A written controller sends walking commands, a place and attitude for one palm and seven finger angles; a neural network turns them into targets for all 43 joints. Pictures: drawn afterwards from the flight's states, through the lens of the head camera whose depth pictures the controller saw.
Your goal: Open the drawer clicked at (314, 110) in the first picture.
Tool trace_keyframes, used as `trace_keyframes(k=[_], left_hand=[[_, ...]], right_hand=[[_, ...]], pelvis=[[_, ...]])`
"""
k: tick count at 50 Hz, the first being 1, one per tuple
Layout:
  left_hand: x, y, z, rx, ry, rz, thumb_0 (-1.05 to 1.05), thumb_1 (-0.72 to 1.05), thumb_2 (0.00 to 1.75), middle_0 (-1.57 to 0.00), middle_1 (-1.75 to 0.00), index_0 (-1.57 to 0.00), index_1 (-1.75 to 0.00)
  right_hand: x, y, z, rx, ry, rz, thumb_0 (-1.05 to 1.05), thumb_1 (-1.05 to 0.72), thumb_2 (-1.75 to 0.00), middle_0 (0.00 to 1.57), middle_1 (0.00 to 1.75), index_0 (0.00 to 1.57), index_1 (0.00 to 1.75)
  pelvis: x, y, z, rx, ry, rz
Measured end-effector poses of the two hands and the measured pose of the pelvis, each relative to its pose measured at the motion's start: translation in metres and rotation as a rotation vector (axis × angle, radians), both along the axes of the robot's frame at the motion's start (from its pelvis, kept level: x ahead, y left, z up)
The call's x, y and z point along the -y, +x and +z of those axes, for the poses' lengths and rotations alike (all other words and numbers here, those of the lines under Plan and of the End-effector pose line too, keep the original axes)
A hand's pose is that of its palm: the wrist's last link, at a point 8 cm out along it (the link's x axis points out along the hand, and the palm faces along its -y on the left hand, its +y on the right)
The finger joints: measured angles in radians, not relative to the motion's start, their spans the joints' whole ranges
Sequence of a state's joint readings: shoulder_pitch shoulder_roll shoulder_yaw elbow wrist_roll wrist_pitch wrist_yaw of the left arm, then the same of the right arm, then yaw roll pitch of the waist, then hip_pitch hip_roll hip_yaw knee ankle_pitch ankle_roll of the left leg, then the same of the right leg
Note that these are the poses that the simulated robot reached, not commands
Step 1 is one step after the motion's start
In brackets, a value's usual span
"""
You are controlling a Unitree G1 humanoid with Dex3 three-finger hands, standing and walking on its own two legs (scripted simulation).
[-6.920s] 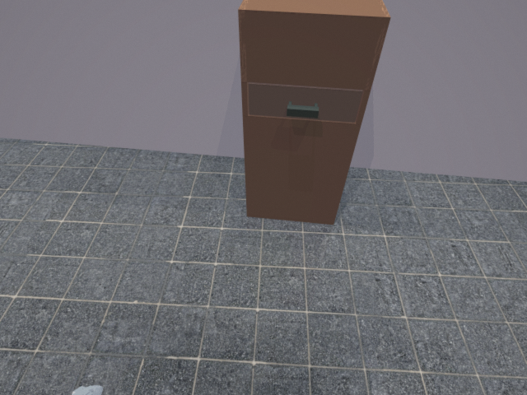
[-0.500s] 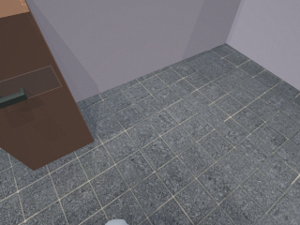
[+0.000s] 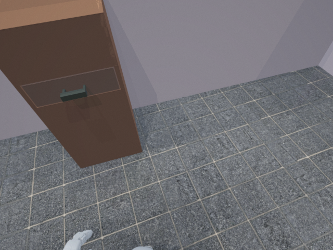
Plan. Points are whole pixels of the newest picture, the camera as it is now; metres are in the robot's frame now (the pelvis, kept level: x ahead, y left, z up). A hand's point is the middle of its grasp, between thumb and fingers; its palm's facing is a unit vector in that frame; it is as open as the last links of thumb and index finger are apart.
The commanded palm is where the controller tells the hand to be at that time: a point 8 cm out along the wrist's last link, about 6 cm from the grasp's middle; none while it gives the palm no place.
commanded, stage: turn to face it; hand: left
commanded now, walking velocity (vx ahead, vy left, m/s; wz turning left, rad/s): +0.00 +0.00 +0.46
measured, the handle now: (74, 91) +0.75 +0.45 -0.10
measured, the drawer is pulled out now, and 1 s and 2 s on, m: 0.00 0.00 0.00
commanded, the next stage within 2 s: take the last steps up to it in 0.38 s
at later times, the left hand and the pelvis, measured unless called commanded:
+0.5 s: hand out of the picture -0.04 +0.25 -0.17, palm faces +0.28 -0.93 -0.25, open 7.4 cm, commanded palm none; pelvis -0.01 +0.04 +0.01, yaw +12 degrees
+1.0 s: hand out of the picture -0.03 +0.16 -0.15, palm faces +0.35 -0.92 -0.19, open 7.4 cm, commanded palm none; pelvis +0.06 +0.02 +0.02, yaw +17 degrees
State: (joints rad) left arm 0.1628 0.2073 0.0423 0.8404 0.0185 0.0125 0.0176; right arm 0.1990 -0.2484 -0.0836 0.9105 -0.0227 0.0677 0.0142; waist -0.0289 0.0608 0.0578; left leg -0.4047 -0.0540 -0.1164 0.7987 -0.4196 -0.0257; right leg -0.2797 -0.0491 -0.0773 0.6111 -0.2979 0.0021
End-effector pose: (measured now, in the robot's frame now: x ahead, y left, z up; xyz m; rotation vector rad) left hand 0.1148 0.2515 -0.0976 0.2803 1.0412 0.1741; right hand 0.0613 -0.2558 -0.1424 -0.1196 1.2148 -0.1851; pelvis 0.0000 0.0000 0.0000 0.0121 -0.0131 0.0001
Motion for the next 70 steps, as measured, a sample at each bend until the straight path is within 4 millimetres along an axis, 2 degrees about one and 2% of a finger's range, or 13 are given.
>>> trace_keyframes(k=[6,11,19,24,31,36,40,45,53,57,61,65,70], left_hand=[[0.01,-0.042,0.004,-0.055,-0.017,0.09,0.01,0.9,0.9,-0.2,-0.3,-0.2,-0.3],[0.007,-0.081,-0.005,-0.125,-0.045,0.165,0.01,0.9,0.9,-0.21,-0.3,-0.2,-0.3],[-0.03,-0.156,-0.042,-0.259,-0.099,0.319,0.01,0.9,0.9,-0.21,-0.3,-0.2,-0.3],[-0.045,-0.177,-0.042,-0.315,-0.105,0.367,0.01,0.91,0.9,-0.2,-0.3,-0.2,-0.3],[-0.044,-0.164,-0.027,-0.245,-0.113,0.36,0.01,0.91,0.9,-0.2,-0.3,-0.19,-0.29],[-0.028,-0.139,-0.02,-0.195,-0.118,0.323,0.01,0.91,0.9,-0.2,-0.3,-0.19,-0.29],[-0.009,-0.121,-0.024,-0.141,-0.11,0.317,0.01,0.91,0.9,-0.2,-0.3,-0.2,-0.3],[0.018,-0.137,-0.021,-0.171,-0.134,0.399,0.01,0.91,0.9,-0.2,-0.3,-0.2,-0.3],[0.056,-0.18,-0.019,-0.414,-0.233,0.48,0.01,0.91,0.9,-0.2,-0.3,-0.2,-0.3],[0.059,-0.188,-0.021,-0.5,-0.284,0.528,0.01,0.91,0.9,-0.2,-0.3,-0.2,-0.3],[0.045,-0.184,-0.031,-0.567,-0.326,0.564,0.01,0.91,0.9,-0.2,-0.3,-0.2,-0.3],[0.007,-0.159,-0.049,-0.595,-0.336,0.542,0.01,0.91,0.9,-0.2,-0.3,-0.2,-0.3],[-0.064,-0.07,-0.048,-0.429,-0.254,0.459,0.01,0.91,0.9,-0.2,-0.3,-0.2,-0.29]], right_hand=[[0.01,0.01,0.008,-0.029,0.001,0.065,0.01,-0.9,-0.9,0.2,0.3,0.2,0.3],[0.002,0.025,0.014,-0.055,-0.018,0.135,0.01,-0.9,-0.9,0.2,0.3,0.2,0.3],[-0.047,0.071,0.02,0.026,-0.073,0.278,0.01,-0.9,-0.9,0.2,0.3,0.2,0.3],[-0.076,0.077,0.033,0.065,-0.075,0.322,0.01,-0.9,-0.9,0.2,0.3,0.2,0.3],[-0.093,0.062,0.032,0.055,-0.027,0.325,0.0,-0.9,-0.9,0.2,0.3,0.2,0.3],[-0.074,0.041,0.021,0.007,-0.011,0.285,0.0,-0.92,-0.9,0.2,0.3,0.2,0.3],[-0.052,0.02,0.0,-0.087,0.005,0.261,0.0,-0.91,-0.9,0.2,0.3,0.2,0.3],[-0.04,0.019,0.0,-0.197,0.012,0.273,0.01,-0.91,-0.9,0.2,0.3,0.2,0.3],[-0.061,0.073,0.011,-0.176,0.011,0.291,0.01,-0.91,-0.9,0.2,0.3,0.2,0.3],[-0.094,0.12,0.011,-0.144,0.014,0.339,0.01,-0.91,-0.9,0.2,0.3,0.19,0.3],[-0.135,0.18,0.009,-0.066,-0.003,0.391,0.01,-0.92,-0.9,0.2,0.3,0.2,0.3],[-0.174,0.225,0.006,0.052,-0.016,0.4,0.01,-0.92,-0.9,0.2,0.3,0.2,0.3],[-0.189,0.242,0.023,0.094,-0.026,0.323,-0.01,-0.95,-0.9,0.2,0.3,0.2,0.3]], pelvis=[[0.006,0.0,0.011,0.011,0.022,0.072],[0.002,-0.001,0.013,0.004,0.029,0.123],[-0.029,-0.005,-0.002,-0.006,-0.01,0.194],[-0.038,-0.009,0.005,0.011,-0.018,0.21],[-0.04,-0.01,0.015,0.018,-0.023,0.237],[-0.032,-0.001,0.015,0.016,-0.01,0.249],[-0.019,0.012,0.005,0.019,0.007,0.262],[-0.016,0.033,0.012,0.021,0.003,0.279],[-0.033,0.072,0.019,0.006,-0.006,0.302],[-0.053,0.093,0.015,0.001,-0.016,0.313],[-0.082,0.118,0.004,-0.002,-0.026,0.317],[-0.111,0.14,-0.01,0.008,-0.023,0.298],[-0.13,0.166,0.005,0.012,-0.016,0.282]])
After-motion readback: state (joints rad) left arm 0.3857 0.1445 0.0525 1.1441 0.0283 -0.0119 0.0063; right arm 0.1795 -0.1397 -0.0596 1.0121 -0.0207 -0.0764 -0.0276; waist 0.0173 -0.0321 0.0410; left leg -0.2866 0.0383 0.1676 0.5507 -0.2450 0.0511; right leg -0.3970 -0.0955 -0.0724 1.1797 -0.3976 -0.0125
